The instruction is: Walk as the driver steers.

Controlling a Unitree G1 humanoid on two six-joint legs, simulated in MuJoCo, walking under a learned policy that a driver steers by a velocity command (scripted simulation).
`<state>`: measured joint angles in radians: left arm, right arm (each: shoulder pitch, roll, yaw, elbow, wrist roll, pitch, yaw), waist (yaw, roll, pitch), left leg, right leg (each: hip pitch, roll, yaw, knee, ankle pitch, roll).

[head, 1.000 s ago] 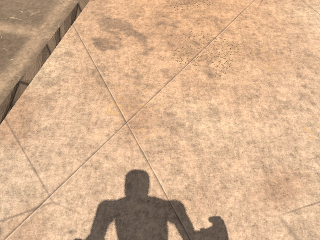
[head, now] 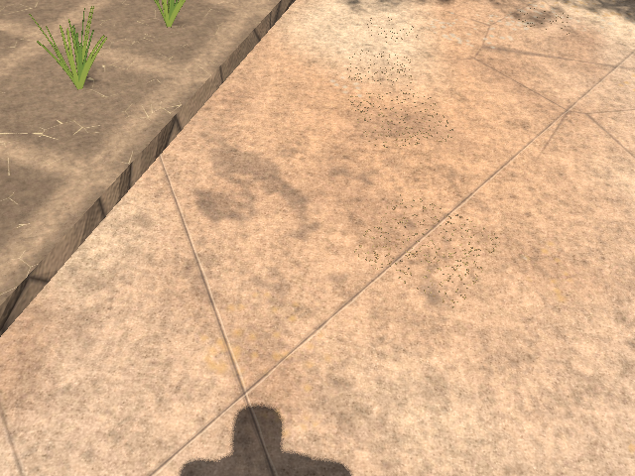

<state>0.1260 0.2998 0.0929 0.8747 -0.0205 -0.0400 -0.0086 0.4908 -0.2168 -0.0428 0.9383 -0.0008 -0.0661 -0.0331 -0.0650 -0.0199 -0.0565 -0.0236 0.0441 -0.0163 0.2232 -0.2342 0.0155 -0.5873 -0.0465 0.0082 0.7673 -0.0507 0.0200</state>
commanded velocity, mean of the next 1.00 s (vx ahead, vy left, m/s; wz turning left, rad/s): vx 0.48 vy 0.00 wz -0.42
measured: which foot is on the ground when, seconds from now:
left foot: down 0.00-0.20, up 0.22-0.64, down 0.66-1.00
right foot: up 0.00-0.16, down 0.18-0.68, up 0.70-1.00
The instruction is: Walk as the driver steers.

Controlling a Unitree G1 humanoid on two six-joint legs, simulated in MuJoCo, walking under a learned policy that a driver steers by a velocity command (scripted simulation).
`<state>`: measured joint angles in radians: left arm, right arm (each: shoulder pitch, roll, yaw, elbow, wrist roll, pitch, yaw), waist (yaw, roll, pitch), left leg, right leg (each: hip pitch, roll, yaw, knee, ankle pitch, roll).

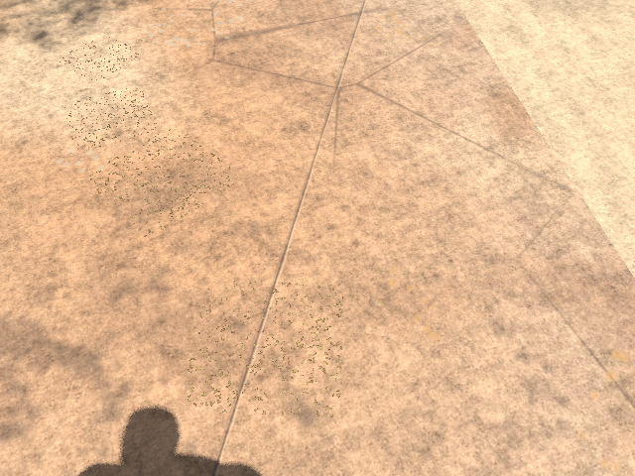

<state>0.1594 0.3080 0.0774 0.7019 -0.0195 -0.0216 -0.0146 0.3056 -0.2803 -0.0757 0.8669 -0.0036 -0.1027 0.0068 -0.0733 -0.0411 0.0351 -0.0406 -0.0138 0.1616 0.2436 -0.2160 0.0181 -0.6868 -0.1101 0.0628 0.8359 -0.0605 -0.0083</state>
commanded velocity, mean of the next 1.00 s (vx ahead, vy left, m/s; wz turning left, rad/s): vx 0.50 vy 0.00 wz -0.09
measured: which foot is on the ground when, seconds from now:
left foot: down 0.00-0.18, up 0.20-0.68, down 0.70-1.00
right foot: up 0.00-0.14, down 0.16-0.70, up 0.72-1.00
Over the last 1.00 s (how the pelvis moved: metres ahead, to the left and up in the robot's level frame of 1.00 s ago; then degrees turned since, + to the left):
0.50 -0.12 -0.01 -29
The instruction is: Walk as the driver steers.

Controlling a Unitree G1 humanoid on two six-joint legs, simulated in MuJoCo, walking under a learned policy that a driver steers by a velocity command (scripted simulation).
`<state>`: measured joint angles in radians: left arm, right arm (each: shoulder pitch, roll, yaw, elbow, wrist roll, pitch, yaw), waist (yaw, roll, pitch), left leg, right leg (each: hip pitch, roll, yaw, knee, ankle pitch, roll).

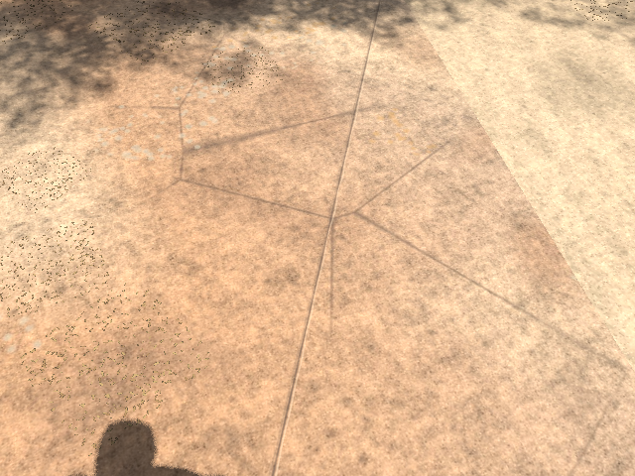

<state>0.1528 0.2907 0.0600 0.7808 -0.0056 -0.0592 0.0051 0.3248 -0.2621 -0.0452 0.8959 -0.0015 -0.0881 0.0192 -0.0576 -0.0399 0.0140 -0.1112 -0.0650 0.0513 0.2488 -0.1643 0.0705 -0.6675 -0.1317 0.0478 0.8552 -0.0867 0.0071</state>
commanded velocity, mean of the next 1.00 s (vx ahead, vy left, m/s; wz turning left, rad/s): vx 0.50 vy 0.00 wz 0.40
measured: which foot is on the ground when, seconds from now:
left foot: down 0.00-0.24, up 0.26-0.74, down 0.76-1.00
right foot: up 0.00-0.22, down 0.24-0.76, up 0.78-1.00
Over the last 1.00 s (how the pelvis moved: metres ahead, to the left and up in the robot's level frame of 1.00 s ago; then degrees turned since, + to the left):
0.56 -0.01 0.00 -3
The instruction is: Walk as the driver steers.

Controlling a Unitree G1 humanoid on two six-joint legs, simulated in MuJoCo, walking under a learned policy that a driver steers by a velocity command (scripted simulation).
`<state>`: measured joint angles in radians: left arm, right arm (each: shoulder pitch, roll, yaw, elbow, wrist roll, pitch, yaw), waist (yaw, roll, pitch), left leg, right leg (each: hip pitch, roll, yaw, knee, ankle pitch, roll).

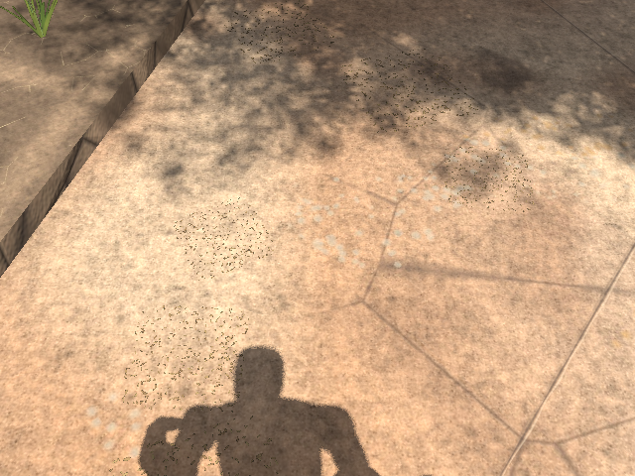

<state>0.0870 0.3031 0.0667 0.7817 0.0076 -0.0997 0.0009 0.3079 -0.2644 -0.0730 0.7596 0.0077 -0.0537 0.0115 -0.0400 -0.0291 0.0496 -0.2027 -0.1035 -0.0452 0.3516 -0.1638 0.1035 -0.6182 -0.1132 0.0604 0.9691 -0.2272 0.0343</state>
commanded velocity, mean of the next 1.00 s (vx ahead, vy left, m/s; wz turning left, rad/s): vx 0.24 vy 0.00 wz -0.22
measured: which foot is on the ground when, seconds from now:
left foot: down 0.00-0.30, up 0.32-0.72, down 0.74-1.00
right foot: up 0.00-0.26, down 0.28-0.74, up 0.76-1.00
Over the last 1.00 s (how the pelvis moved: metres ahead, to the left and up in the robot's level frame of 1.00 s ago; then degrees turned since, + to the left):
0.53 0.07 0.00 27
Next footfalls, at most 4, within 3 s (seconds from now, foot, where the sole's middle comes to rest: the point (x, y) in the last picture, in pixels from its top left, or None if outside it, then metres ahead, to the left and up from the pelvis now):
0.28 right None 0.35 -0.15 -0.78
0.74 left None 0.46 0.06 -0.78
1.14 right None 0.35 -0.19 -0.78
1.60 left None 0.43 0.01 -0.78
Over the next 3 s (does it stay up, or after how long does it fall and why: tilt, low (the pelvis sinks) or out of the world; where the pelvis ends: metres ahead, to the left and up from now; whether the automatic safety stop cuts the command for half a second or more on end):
stays up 0.74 -0.35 -0.01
